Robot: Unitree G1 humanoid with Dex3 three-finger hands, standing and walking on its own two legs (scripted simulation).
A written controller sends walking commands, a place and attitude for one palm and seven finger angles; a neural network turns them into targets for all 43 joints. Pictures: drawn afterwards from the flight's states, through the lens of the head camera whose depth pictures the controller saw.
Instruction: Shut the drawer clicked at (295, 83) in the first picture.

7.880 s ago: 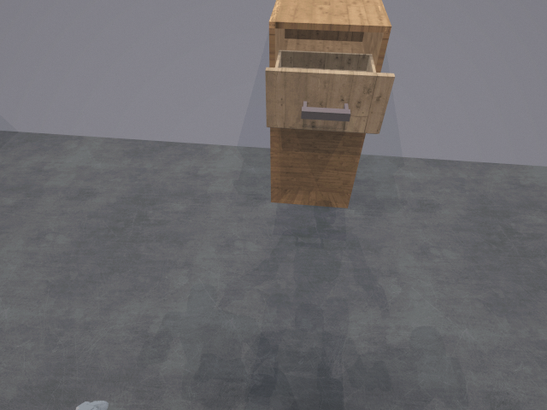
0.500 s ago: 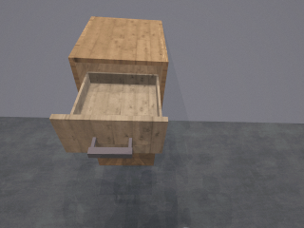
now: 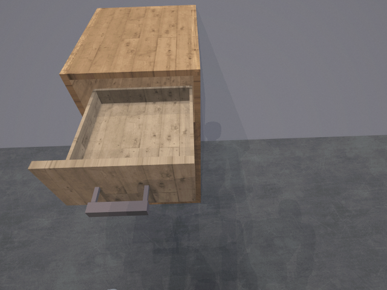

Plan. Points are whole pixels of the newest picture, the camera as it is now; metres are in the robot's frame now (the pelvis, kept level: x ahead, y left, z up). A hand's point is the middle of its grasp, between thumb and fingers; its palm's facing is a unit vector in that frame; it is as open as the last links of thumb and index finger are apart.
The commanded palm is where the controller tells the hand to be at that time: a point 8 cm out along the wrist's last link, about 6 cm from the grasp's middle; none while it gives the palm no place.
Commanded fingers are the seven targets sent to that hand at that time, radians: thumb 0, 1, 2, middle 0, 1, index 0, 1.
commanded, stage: come to a stop and stand still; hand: left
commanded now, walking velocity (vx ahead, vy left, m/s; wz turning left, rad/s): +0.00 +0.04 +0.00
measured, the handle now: (120, 199) +0.31 +0.19 -0.02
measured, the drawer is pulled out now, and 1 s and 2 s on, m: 0.30 0.30 0.30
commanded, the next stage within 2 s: look again from close up in 0.90 s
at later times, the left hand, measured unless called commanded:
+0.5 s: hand out of the picture -0.07 +0.21 -0.17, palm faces +0.01 -0.98 -0.21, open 7.4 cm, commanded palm none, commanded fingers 0.00 0.90 0.90 -0.20 -0.30 -0.20 -0.30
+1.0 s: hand out of the picture -0.07 +0.17 -0.17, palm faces +0.00 -0.99 -0.16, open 7.3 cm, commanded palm none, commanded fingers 0.00 0.90 0.90 -0.20 -0.30 -0.20 -0.30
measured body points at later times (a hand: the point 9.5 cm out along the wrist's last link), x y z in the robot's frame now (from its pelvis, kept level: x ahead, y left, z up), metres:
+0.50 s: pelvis -0.04 +0.04 +0.00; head -0.03 +0.03 +0.45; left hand -0.07 +0.27 -0.15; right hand -0.01 -0.19 -0.16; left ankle -0.02 +0.13 -0.74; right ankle -0.08 -0.07 -0.74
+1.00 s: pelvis -0.05 +0.02 +0.01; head -0.05 +0.02 +0.46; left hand -0.07 +0.23 -0.15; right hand -0.12 -0.17 -0.16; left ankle -0.02 +0.13 -0.74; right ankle -0.08 -0.07 -0.74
